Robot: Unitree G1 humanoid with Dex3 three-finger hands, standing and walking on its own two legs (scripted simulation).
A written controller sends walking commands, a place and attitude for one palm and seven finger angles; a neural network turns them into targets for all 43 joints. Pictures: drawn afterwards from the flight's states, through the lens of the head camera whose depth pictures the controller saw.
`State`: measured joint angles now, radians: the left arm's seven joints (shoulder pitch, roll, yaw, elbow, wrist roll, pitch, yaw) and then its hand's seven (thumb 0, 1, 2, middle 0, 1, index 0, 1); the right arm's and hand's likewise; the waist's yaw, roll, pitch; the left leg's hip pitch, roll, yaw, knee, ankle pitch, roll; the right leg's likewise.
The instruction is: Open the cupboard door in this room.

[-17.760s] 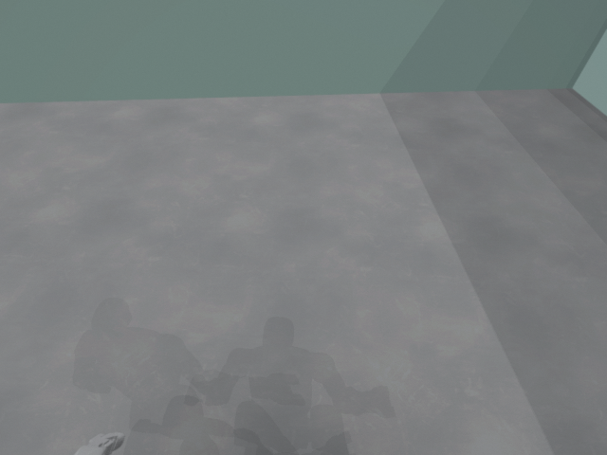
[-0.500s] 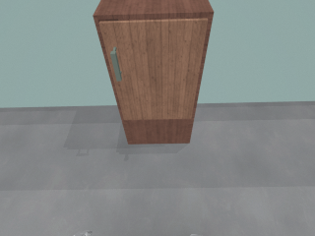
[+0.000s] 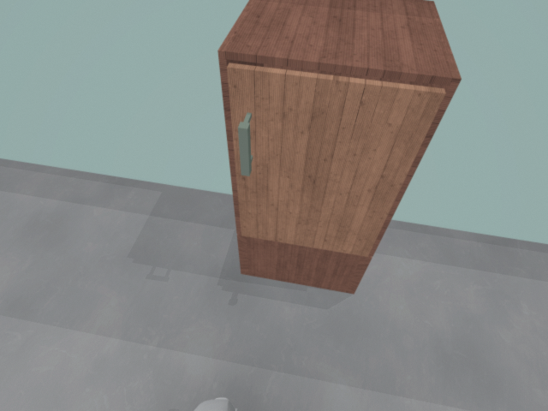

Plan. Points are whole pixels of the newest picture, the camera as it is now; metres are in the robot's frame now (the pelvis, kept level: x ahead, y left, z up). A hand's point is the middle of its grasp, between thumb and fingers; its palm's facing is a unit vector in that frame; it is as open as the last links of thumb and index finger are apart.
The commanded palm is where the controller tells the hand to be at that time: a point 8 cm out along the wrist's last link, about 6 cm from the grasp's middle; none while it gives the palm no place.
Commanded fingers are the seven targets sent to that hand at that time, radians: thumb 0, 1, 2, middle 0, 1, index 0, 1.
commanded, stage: take the last steps up to it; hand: left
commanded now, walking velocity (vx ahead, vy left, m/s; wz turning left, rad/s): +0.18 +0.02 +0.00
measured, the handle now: (247, 145) +0.65 +0.14 -0.03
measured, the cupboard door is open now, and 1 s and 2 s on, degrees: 0 0 0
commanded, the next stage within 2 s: come to a stop and stand still in 0.06 s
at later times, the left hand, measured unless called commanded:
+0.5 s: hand (183, 369) +0.20 +0.19 -0.17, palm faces -0.01 -0.97 -0.26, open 7.3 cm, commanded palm none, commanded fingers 0.00 0.90 0.90 -0.20 -0.30 -0.20 -0.30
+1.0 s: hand out of the picture +0.07 +0.19 -0.17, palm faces +0.07 -0.96 -0.25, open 7.3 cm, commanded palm none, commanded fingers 0.00 0.90 0.90 -0.20 -0.30 -0.20 -0.30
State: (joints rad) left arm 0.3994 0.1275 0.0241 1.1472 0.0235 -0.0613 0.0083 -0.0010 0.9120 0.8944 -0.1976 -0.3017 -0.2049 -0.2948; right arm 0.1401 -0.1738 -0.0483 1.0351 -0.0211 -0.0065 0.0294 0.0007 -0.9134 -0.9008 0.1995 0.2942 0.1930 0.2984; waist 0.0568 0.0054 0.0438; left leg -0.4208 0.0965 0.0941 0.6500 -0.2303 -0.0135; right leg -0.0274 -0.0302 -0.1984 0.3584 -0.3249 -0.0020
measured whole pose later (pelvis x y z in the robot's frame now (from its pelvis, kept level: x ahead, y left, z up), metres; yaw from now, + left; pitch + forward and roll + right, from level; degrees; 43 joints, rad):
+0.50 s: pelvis +0.11 -0.01 -0.01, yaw -2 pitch -2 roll +1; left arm 0.14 0.21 0.05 0.99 0.02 0.03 0.02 0.00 0.91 0.89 -0.19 -0.30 -0.20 -0.29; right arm 0.24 -0.14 -0.05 1.09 -0.02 0.02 -0.03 -0.01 -0.92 -0.90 0.21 0.30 0.20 0.30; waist -0.02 -0.01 0.09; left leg -0.15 0.07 0.16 0.53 -0.33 -0.02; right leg -0.34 -0.06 -0.07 0.65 -0.26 0.01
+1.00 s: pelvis +0.03 -0.01 +0.00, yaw -1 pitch -1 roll +2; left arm 0.24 0.20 0.06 1.03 0.03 0.04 0.02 0.00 0.91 0.89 -0.20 -0.30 -0.21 -0.30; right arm 0.23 -0.22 -0.06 1.02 -0.01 0.04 0.01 0.00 -0.91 -0.90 0.20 0.29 0.19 0.30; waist 0.04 -0.02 0.02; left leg -0.14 0.01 0.06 0.56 -0.42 -0.01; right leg -0.35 -0.07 -0.10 0.38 -0.05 -0.02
